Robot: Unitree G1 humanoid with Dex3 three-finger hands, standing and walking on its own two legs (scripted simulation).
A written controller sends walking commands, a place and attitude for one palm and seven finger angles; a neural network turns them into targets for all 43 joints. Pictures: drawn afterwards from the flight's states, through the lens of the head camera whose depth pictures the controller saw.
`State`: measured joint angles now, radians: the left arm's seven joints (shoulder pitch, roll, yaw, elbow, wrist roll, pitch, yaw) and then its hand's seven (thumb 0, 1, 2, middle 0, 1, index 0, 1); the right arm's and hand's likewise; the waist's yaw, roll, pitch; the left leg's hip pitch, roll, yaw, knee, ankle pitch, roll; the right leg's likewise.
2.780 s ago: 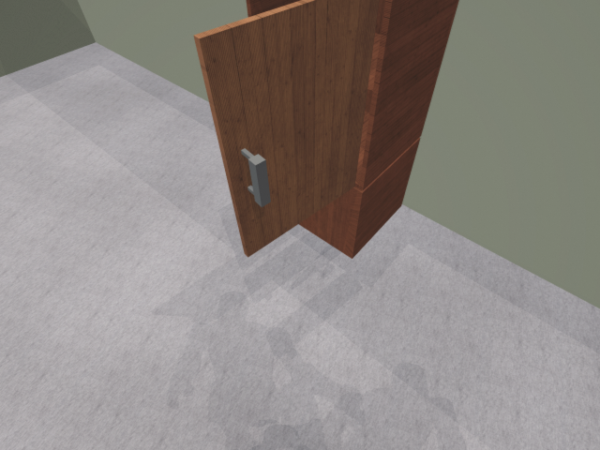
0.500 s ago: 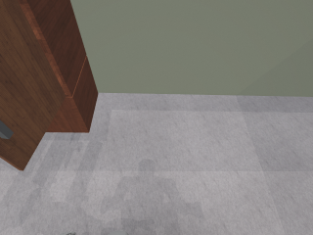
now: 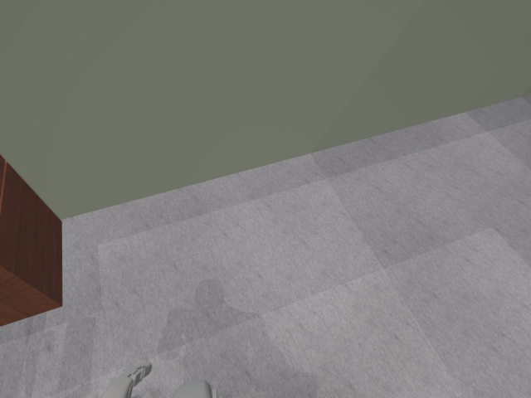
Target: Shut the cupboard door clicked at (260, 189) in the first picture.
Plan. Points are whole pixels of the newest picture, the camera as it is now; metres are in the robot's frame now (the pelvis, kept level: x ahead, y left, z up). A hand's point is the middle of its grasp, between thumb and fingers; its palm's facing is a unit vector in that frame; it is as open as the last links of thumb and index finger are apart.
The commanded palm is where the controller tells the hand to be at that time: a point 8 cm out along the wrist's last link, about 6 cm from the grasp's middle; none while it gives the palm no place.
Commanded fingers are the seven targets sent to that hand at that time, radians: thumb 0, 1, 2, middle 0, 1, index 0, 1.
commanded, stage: walk to a spot facing it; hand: left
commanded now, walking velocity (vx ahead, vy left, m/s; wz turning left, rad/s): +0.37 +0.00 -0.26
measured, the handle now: out of the picture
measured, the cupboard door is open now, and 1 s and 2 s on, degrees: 81 81 81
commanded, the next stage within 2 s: turn to face it in 0.78 s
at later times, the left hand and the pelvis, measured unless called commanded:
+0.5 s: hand (196, 293) +0.32 +0.14 -0.16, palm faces -0.11 -0.97 -0.20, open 7.4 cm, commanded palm none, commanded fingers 0.00 0.90 0.90 -0.20 -0.30 -0.20 -0.30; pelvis +0.21 -0.04 +0.00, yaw -7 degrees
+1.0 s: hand (229, 200) +0.55 +0.08 -0.16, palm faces -0.16 -0.97 -0.20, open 7.4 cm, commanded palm none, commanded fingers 0.00 0.90 0.90 -0.20 -0.30 -0.20 -0.30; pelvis +0.43 -0.09 +0.00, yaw -9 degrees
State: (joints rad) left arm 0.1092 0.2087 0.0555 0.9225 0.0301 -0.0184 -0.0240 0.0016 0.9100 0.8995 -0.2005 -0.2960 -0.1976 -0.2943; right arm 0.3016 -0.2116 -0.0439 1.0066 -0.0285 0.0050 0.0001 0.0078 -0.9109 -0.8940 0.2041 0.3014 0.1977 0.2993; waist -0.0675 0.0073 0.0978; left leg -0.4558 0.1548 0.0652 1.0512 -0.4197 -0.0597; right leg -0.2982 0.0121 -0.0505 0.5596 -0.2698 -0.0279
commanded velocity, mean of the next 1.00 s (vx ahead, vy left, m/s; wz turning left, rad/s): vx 0.29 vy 0.00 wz -0.05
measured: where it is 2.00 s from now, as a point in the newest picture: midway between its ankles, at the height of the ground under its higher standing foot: (305, 288)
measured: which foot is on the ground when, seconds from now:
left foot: up 0.00-0.10, down 0.12-0.42, up 0.44-0.70, down 0.72-0.98, up 1.00-1.00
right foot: down 0.00-0.12, up 0.14-0.40, down 0.42-0.72, up 0.74-0.98, down 1.00-1.00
